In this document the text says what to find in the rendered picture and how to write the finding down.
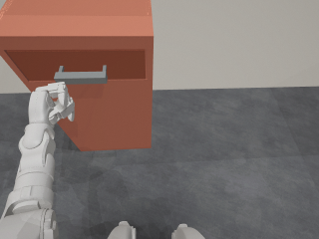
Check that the robot shin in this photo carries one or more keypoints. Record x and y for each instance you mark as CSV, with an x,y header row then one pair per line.
x,y
123,223
181,226

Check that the left robot forearm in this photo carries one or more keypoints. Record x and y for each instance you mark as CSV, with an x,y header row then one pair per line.
x,y
35,175

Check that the drawer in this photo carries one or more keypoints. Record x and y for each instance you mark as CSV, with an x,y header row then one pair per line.
x,y
42,65

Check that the cabinet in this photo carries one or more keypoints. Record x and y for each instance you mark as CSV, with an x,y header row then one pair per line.
x,y
112,116

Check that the left robot upper arm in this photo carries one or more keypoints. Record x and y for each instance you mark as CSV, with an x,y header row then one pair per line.
x,y
35,224

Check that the robot left hand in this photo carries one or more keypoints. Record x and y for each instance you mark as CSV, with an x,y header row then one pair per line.
x,y
44,110

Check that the robot left shin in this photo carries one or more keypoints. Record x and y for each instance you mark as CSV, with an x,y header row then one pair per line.
x,y
123,223

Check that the robot right shin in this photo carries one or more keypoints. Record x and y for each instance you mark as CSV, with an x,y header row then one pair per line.
x,y
181,226

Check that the handle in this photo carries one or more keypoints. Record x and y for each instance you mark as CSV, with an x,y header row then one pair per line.
x,y
81,78

